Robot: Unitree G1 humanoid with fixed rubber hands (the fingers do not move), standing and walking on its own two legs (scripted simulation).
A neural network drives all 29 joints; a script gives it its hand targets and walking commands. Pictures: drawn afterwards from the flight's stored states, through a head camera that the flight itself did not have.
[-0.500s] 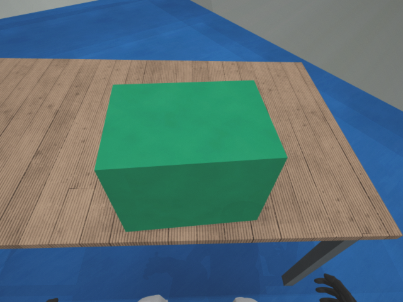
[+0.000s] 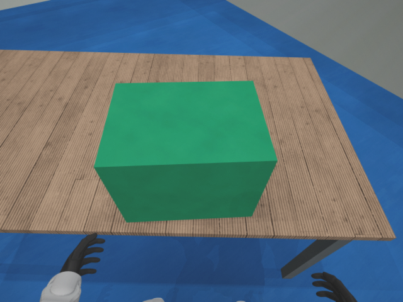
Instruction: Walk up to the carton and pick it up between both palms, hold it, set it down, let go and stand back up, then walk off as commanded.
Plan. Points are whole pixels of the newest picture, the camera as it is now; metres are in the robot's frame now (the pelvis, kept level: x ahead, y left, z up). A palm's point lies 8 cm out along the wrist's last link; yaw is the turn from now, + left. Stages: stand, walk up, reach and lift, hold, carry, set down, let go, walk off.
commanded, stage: reach and lift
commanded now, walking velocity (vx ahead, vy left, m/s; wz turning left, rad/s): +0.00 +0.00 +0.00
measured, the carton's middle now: (187, 153) +0.42 +0.05 +0.02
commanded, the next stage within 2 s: none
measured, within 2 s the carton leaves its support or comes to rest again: neither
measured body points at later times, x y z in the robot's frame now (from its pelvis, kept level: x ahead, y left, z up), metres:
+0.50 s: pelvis -0.01 -0.02 +0.01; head +0.03 -0.01 +0.46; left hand +0.20 +0.26 -0.02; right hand +0.20 -0.25 -0.03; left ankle +0.04 +0.12 -0.72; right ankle +0.04 -0.13 -0.72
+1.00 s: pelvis +0.02 -0.01 +0.02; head +0.07 -0.01 +0.46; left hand +0.24 +0.26 +0.03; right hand +0.26 -0.24 +0.01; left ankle +0.04 +0.12 -0.72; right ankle +0.04 -0.13 -0.72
